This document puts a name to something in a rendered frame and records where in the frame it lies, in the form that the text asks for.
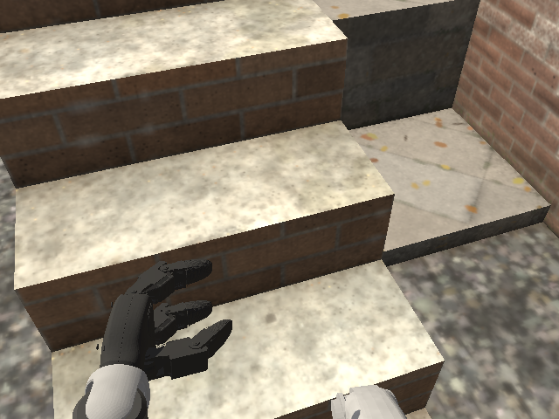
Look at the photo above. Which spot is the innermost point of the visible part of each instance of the robot left forearm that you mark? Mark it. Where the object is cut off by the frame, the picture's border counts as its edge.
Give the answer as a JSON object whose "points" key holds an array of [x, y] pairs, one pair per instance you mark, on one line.
{"points": [[115, 391]]}

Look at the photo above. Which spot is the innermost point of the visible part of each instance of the robot right thigh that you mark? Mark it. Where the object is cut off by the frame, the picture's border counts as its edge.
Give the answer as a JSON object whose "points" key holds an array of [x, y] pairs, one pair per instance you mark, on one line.
{"points": [[366, 402]]}

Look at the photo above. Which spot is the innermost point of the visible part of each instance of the robot left hand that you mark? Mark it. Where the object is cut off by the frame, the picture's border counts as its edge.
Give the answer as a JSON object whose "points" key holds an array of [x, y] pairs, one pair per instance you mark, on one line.
{"points": [[134, 328]]}

